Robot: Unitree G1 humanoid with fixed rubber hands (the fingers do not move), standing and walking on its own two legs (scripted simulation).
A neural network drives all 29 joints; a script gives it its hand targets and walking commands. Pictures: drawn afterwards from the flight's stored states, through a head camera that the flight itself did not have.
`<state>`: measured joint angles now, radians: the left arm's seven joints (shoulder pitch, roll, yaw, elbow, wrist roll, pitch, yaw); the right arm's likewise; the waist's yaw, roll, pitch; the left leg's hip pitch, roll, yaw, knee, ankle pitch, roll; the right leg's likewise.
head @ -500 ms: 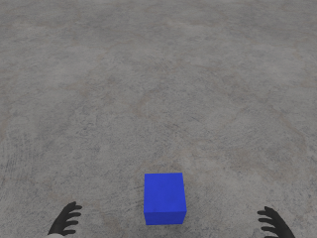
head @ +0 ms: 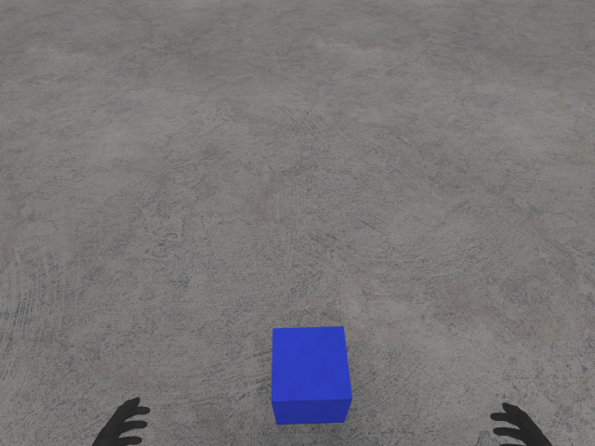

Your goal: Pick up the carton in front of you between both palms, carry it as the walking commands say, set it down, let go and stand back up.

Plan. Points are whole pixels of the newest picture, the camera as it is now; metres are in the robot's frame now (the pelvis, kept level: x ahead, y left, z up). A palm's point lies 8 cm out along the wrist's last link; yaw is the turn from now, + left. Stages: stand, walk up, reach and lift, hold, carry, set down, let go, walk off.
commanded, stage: stand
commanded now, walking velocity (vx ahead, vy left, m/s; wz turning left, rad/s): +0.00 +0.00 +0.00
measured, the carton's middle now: (309, 376) +0.42 +0.01 -0.65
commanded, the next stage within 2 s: none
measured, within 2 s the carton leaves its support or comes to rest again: neither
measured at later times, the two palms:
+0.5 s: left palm out of the picture +0.08 +0.30 -0.10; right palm out of the picture +0.08 -0.31 -0.09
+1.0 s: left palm out of the picture +0.06 +0.30 -0.10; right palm out of the picture +0.07 -0.31 -0.09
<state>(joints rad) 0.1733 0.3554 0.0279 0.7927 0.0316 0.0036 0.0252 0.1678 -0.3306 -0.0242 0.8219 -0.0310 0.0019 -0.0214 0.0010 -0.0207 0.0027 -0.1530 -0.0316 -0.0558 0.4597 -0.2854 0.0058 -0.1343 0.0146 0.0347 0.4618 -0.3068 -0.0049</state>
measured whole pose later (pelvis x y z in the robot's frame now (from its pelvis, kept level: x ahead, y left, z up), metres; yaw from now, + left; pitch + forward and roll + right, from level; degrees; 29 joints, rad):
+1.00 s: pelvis -0.03 -0.01 +0.01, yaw +1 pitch -3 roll +0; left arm 0.13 0.39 0.01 1.01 0.02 -0.01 0.01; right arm 0.14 -0.37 0.00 1.02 -0.02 -0.01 -0.01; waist 0.00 -0.02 0.02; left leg -0.12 -0.02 -0.08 0.35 -0.19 -0.01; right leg -0.09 0.02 0.02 0.35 -0.21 -0.01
